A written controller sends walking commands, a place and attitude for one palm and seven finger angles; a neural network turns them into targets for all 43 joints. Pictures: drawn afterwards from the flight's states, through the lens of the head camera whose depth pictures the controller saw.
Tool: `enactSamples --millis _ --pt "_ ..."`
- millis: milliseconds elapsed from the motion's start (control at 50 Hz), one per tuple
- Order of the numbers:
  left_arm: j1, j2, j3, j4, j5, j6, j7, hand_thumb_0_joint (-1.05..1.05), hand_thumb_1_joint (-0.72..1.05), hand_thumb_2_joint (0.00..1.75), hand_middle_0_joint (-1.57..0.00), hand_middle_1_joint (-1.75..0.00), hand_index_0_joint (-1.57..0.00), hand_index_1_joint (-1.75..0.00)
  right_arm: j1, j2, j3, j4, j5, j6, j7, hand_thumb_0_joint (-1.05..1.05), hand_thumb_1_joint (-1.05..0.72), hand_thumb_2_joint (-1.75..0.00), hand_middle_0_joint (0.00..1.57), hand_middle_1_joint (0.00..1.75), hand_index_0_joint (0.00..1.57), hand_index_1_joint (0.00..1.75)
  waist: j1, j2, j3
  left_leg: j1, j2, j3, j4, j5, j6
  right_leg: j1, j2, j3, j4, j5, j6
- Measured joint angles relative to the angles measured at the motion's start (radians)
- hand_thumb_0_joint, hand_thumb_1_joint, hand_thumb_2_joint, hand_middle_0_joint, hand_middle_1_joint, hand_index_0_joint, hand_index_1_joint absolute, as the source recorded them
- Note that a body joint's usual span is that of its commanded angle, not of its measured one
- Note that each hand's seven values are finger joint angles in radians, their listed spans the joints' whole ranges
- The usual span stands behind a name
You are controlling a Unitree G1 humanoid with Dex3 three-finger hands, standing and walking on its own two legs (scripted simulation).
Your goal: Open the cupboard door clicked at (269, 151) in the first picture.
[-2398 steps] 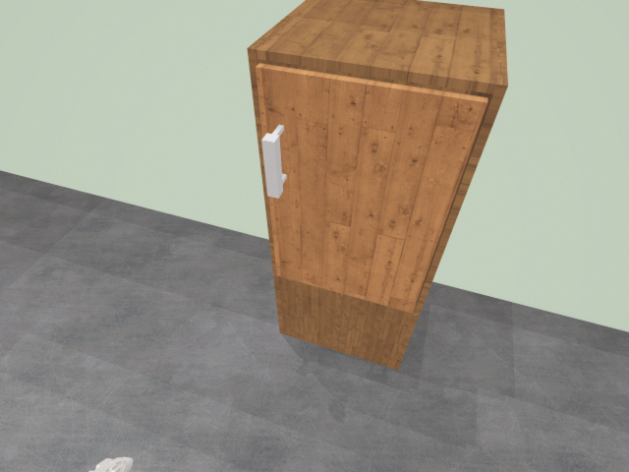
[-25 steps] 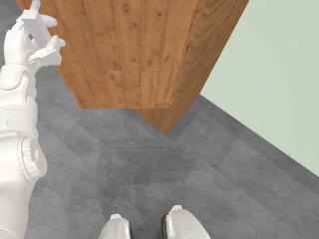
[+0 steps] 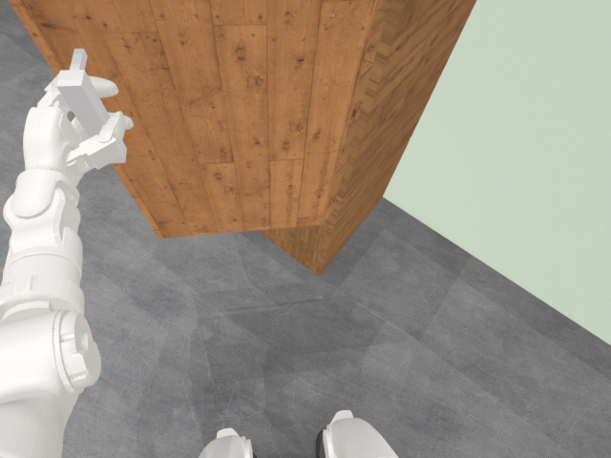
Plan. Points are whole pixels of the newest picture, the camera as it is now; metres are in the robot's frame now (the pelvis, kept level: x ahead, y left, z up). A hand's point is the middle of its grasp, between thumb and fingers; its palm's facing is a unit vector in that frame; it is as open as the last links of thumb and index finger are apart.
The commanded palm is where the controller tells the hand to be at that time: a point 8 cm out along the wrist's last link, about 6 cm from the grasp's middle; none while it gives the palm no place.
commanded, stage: pull the door open along its arc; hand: left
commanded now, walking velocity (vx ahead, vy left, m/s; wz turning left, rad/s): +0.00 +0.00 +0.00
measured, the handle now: (98, 109) +0.55 +0.22 +0.08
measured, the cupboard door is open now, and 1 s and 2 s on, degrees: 45 87 87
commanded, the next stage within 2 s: open thumb and fingers to let go in 0.62 s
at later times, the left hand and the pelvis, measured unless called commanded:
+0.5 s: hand (191, 272) +0.32 +0.09 +0.09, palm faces +0.35 -0.94 +0.03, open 6.6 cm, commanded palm +0.25 +0.17 +0.08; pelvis +0.00 -0.01 +0.02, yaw +2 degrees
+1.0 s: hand (231, 297) +0.29 +0.06 +0.09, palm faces +0.41 -0.91 -0.04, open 7.9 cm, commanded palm +0.24 +0.10 +0.08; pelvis -0.01 -0.06 +0.02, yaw +5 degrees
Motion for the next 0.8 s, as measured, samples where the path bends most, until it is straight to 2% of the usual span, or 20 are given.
enactSamples --millis 120,180,280,360,420,500,620,800 --pt "0.203 -0.102 -0.056 -0.206 -0.056 0.012 0.014 0.0 0.68 0.72 -0.34 -1.35 -0.34 -1.35 -0.015 0.007 -0.017 -0.026 0.018 0.003 0.013 0.0 -0.9 -0.89 0.2 0.3 0.2 0.3 0.039 -0.001 -0.023 0.075 -0.006 0.012 -0.046 0.005 0.001 0.068 -0.004 0.012 -0.036 0.002 0.003" --pt "0.326 -0.173 -0.108 -0.343 -0.08 0.023 0.047 0.0 0.67 0.71 -0.34 -1.34 -0.33 -1.35 -0.032 0.011 -0.029 -0.038 0.025 -0.009 0.02 0.0 -0.9 -0.89 0.2 0.3 0.2 0.3 0.069 0.002 -0.032 0.117 -0.011 0.014 -0.068 0.008 0.002 0.107 -0.007 0.015 -0.054 0.002 0.006" --pt "0.528 -0.365 -0.219 -0.612 -0.07 0.046 0.296 0.02 0.66 0.71 -0.31 -1.34 -0.33 -1.3 -0.097 0.024 -0.047 -0.04 0.018 -0.047 0.046 0.0 -0.9 -0.89 0.2 0.3 0.2 0.3 0.119 0.011 -0.032 0.172 -0.021 0.012 -0.093 0.015 0.0 0.163 -0.016 0.013 -0.072 0.003 0.009" --pt "0.664 -0.485 -0.32 -0.77 0.002 0.063 0.476 0.02 0.65 0.71 -0.32 -1.34 -0.33 -1.29 -0.163 0.047 -0.044 -0.051 -0.001 -0.055 0.056 0.0 -0.9 -0.89 0.2 0.3 0.2 0.3 0.146 0.006 -0.024 0.214 -0.03 0.01 -0.106 0.021 -0.003 0.199 -0.025 0.011 -0.067 -0.003 0.006" --pt "0.746 -0.542 -0.4 -0.848 0.069 0.087 0.589 0.02 0.64 0.7 -0.32 -1.33 -0.33 -1.3 -0.208 0.068 -0.035 -0.062 -0.016 -0.048 0.055 0.0 -0.9 -0.89 0.2 0.3 0.2 0.3 0.161 0.002 -0.015 0.246 -0.035 0.007 -0.114 0.026 -0.008 0.226 -0.03 0.008 -0.059 -0.008 -0.001" --pt "0.833 -0.589 -0.487 -0.916 0.136 0.128 0.697 0.02 0.62 0.7 -0.33 -1.31 -0.33 -1.32 -0.253 0.096 -0.016 -0.072 -0.03 -0.027 0.038 0.0 -0.9 -0.89 0.2 0.3 0.2 0.3 0.172 -0.004 -0.006 0.294 -0.037 0.001 -0.131 0.034 -0.019 0.267 -0.031 0.002 -0.057 -0.014 -0.012" --pt "0.941 -0.61 -0.565 -0.985 0.174 0.171 0.755 0.02 0.61 0.68 -0.32 -1.3 -0.34 -1.33 -0.273 0.119 0.001 -0.078 -0.041 -0.005 0.004 0.0 -0.9 -0.89 0.2 0.3 0.2 0.3 0.169 -0.007 0.001 0.36 -0.03 -0.018 -0.162 0.046 -0.042 0.332 -0.023 -0.017 -0.073 -0.019 -0.034" --pt "0.893 -0.623 -0.587 -0.95 0.211 0.143 0.843 0.02 0.65 0.76 -0.33 -1.31 -0.32 -1.33 -0.269 0.082 -0.024 -0.019 -0.067 -0.034 -0.016 0.0 -0.9 -0.89 0.2 0.3 0.2 0.3 0.175 -0.004 0.02 0.322 -0.03 -0.065 -0.126 0.049 -0.07 0.305 -0.026 -0.063 -0.026 -0.04 -0.063"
